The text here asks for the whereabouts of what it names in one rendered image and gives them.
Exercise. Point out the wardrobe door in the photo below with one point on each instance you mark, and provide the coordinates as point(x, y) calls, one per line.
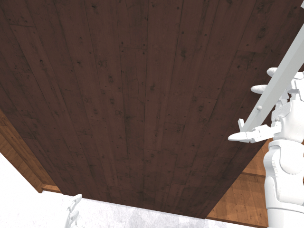
point(132, 102)
point(14, 139)

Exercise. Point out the robot left hand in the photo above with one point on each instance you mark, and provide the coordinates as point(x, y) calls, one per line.
point(65, 217)

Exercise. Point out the handle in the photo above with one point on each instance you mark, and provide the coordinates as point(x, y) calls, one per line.
point(289, 66)

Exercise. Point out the robot right hand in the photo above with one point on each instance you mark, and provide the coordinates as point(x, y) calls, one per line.
point(291, 114)

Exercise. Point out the right robot forearm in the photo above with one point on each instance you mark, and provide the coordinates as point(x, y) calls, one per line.
point(284, 188)

